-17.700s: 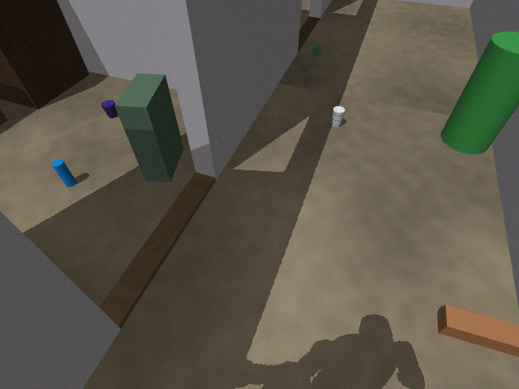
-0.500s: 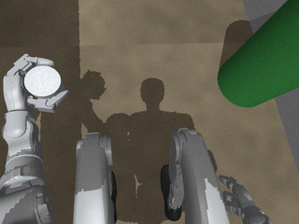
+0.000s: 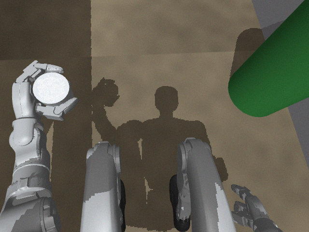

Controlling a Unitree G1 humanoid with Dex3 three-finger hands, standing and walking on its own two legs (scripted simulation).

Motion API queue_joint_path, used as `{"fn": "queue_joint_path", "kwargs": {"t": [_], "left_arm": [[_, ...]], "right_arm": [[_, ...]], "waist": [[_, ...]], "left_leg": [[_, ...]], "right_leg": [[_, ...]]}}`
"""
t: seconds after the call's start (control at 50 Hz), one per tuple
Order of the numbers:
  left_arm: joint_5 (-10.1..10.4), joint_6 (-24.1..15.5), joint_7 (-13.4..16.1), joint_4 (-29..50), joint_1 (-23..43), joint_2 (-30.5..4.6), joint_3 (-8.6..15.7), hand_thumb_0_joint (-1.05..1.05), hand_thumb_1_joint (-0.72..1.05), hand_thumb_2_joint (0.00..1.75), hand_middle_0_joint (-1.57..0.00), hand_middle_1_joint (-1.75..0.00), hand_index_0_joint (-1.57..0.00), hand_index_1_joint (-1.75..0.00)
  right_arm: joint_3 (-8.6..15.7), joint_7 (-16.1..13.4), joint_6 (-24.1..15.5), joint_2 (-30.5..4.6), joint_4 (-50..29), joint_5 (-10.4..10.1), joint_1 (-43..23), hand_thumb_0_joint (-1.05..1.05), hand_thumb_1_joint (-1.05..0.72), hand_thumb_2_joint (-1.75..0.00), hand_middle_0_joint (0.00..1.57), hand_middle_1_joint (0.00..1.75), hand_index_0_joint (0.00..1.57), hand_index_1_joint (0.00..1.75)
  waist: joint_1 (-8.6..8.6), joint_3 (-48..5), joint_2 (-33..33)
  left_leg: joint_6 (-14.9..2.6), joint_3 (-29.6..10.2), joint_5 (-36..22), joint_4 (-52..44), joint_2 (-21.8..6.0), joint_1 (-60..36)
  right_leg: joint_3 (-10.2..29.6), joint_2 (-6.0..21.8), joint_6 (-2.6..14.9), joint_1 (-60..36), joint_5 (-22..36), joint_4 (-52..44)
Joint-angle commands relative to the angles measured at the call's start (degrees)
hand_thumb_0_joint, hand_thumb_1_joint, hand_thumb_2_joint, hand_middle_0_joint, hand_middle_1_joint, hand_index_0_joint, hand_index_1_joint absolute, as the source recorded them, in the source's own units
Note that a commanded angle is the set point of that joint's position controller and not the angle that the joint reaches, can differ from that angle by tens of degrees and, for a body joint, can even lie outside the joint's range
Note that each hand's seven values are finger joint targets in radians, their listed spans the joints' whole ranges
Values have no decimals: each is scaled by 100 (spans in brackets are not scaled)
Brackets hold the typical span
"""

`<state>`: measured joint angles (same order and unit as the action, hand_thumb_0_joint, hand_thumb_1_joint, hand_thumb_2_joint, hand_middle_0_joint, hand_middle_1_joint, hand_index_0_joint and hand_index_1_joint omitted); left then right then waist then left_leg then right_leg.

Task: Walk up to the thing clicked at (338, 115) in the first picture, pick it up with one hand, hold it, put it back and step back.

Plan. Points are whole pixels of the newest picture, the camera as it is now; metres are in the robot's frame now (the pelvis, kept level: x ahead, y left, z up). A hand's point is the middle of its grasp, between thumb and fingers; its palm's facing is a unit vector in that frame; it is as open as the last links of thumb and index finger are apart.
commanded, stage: lift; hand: left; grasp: from the side
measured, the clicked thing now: (59, 96) +0.43 +0.24 -0.04
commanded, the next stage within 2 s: hold in 1.86 s
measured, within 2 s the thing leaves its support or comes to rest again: neither
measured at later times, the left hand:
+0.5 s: hand (21, 64) +0.40 +0.22 +0.15, palm faces +0.15 -0.99 -0.06, open 9.4 cm
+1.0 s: hand out of the picture +0.39 +0.22 +0.28, palm faces +0.15 -0.99 -0.04, open 9.4 cm
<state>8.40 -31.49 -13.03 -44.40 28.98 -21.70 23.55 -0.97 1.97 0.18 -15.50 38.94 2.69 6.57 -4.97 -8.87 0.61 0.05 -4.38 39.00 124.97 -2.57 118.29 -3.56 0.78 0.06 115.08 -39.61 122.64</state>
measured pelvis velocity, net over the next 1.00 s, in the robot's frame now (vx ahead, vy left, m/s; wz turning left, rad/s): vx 0.05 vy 0.01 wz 0.06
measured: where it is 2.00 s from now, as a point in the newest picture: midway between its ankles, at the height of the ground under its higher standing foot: (149, 214)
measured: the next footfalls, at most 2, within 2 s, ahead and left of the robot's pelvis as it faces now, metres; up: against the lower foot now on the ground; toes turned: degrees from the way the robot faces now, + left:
none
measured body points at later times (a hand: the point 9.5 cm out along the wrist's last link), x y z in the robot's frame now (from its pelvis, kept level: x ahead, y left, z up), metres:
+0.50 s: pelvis +0.02 +0.00 +0.13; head +0.18 +0.03 +0.55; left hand +0.39 +0.28 +0.15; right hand +0.20 -0.24 +0.00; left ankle +0.09 +0.13 -0.37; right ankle +0.09 -0.12 -0.37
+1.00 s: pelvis +0.05 +0.01 +0.25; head +0.14 +0.04 +0.69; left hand +0.37 +0.27 +0.28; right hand +0.21 -0.23 +0.15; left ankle +0.09 +0.13 -0.37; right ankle +0.09 -0.12 -0.37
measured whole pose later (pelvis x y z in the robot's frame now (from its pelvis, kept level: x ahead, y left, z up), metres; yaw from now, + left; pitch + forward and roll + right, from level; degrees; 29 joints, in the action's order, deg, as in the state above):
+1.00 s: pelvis +0.05 +0.01 +0.25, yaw +3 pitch +18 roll -3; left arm 10.0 -18.0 -4.2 -21.3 8.0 -14.2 9.8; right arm -0.5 -1.8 -3.6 -13.2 36.5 -1.4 11.7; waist -2.1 -7.8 1.4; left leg -0.4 -1.6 31.6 75.2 -2.5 62.1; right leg -3.0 0.7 -0.9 59.0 -31.2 71.9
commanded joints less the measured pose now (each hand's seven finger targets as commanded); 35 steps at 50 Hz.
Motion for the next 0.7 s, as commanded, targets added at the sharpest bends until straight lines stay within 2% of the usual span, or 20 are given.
{"fn": "queue_joint_path", "kwargs": {"t": [0.0,0.06,0.14,0.16,0.2,0.22,0.24,0.28,0.36,0.4,0.44,0.46,0.48,0.52,0.54,0.58,0.6,0.62,0.64,0.68], "left_arm": [[284,-377,34,1726,1502,-1134,59,0,23,120,-122,-136,-125,-134],[272,-230,62,1888,1144,-1199,119,0,24,120,-122,-136,-125,-134],[372,-80,131,2914,1212,-1237,81,0,28,120,-122,-136,-126,-134],[395,16,148,2764,925,-962,-97,0,28,121,-122,-136,-125,-134],[479,118,205,3014,879,-849,-153,0,32,122,-121,-136,-125,-134],[488,155,273,3182,887,-1017,19,0,31,122,-122,-136,-125,-135],[452,218,308,3151,754,-858,-156,0,31,121,-121,-136,-125,-134],[425,281,418,3844,908,-1048,-138,0,30,121,-121,-136,-124,-134],[436,566,560,3545,249,-608,-416,0,28,120,-118,-133,-120,-131],[427,714,636,3323,-101,-469,-455,0,27,120,-116,-132,-119,-131],[408,716,728,4287,244,-750,-382,0,27,119,-117,-133,-120,-131],[363,801,767,4232,-64,-757,-414,0,24,119,-118,-133,-121,-131],[360,892,774,4021,-490,-437,-658,0,24,120,-118,-133,-121,-132],[360,923,895,4303,-456,-534,-499,0,27,122,-118,-134,-121,-132],[356,1000,909,3831,-756,-241,-679,0,29,121,-118,-133,-120,-131],[396,959,975,4358,-437,-386,-584,0,26,121,-119,-133,-121,-132],[357,1002,1007,3997,-709,-316,-588,0,24,120,-119,-133,-121,-132],[341,981,1027,4178,-631,-240,-725,0,22,120,-119,-133,-121,-132],[320,984,1062,4088,-625,-406,-559,0,23,121,-119,-133,-122,-132],[303,963,1043,3786,-611,-36,-881,0,21,120,-119,-133,-121,-132]], "right_arm": [[449,-135,-172,-1092,-479,-110,540,0,-91,-90,20,30,20,30],[501,-181,-189,-1117,-575,-171,506,0,-91,-90,20,30,20,30],[503,-226,-203,-1065,-676,-245,542,0,-91,-90,20,30,20,30],[504,-247,-218,-1055,-732,-288,487,0,-90,-90,20,30,20,30],[478,-282,-254,-990,-781,-322,483,0,-90,-89,20,30,20,30],[500,-303,-269,-1006,-767,-344,510,0,-90,-90,20,30,20,30],[496,-318,-273,-971,-785,-355,469,0,-90,-89,20,30,20,30],[504,-353,-293,-891,-834,-368,494,0,-89,-89,20,30,20,30],[519,-410,-351,-844,-798,-418,454,0,-89,-89,20,30,20,30],[520,-433,-367,-822,-827,-444,425,0,-89,-89,20,30,20,30],[529,-443,-352,-806,-856,-447,526,0,-90,-89,20,30,20,30],[521,-454,-338,-792,-871,-464,535,0,-89,-89,20,30,20,30],[502,-454,-339,-773,-898,-486,482,0,-90,-89,20,30,20,30],[496,-472,-365,-730,-859,-484,529,0,-89,-89,20,30,20,30],[471,-475,-374,-697,-859,-498,501,0,-89,-89,20,30,20,30],[448,-476,-402,-655,-879,-499,518,0,-89,-89,20,30,20,30],[446,-487,-407,-654,-856,-501,532,0,-89,-89,20,30,20,30],[436,-485,-420,-619,-883,-501,523,0,-89,-89,20,30,20,30],[443,-491,-436,-637,-867,-504,513,0,-89,-89,20,30,20,30],[422,-490,-471,-607,-897,-490,510,0,-89,-89,20,30,20,30]], "waist": [[63,-3633,695],[188,-3585,665],[285,-3910,927],[220,-3746,837],[175,-3720,701],[254,-3760,690],[225,-3657,732],[248,-3754,654],[180,-3337,484],[180,-3269,309],[301,-3765,522],[335,-3687,517],[322,-3420,410],[367,-3319,480],[266,-3006,301],[268,-2999,387],[250,-2771,258],[235,-2700,237],[302,-2523,241],[152,-2265,226]], "left_leg": [[-160,147,-631,-1882,163,-2797],[-152,106,-520,-2135,147,-3034],[-97,0,-564,-2546,149,-3622],[-97,-48,-539,-2687,139,-3736],[-121,-4,-668,-2746,141,-3761],[-123,-4,-696,-2833,136,-3915],[-117,-18,-718,-2937,135,-3989],[-142,75,-642,-3061,140,-4058],[-141,60,-678,-3431,138,-4380],[-168,96,-892,-3568,150,-4507],[-166,115,-1371,-3725,152,-5069],[-158,106,-1522,-3877,153,-5281],[-149,71,-1556,-4037,145,-5433],[-122,57,-1651,-4297,141,-5678],[-130,12,-1594,-4434,124,-5663],[-124,48,-1647,-4617,145,-5812],[-132,30,-1657,-4718,135,-5827],[-129,56,-1675,-4809,148,-5877],[-130,89,-1606,-4908,150,-5918],[-120,44,-1500,-5141,130,-6098]], "right_leg": [[0,-165,232,-2019,820,-1805],[22,-157,245,-2068,732,-2001],[21,-139,261,-2374,793,-2224],[4,-129,256,-2332,778,-2303],[59,-129,227,-2641,900,-2529],[80,-127,227,-2745,926,-2643],[76,-120,230,-2761,943,-2685],[198,-112,186,-3247,866,-3076],[283,-109,156,-3618,925,-3522],[299,-107,132,-3963,1133,-3768],[297,-103,135,-4430,1569,-3928],[263,-111,135,-4556,1699,-4044],[201,-128,140,-4528,1709,-4135],[167,-146,140,-4750,1803,-4326],[138,-151,129,-4767,1771,-4412],[144,-162,124,-5116,1864,-4621],[122,-161,114,-5191,1890,-4698],[121,-164,114,-5316,1930,-4797],[163,-154,111,-5408,1874,-4933],[154,-153,115,-5425,1809,-5085]]}}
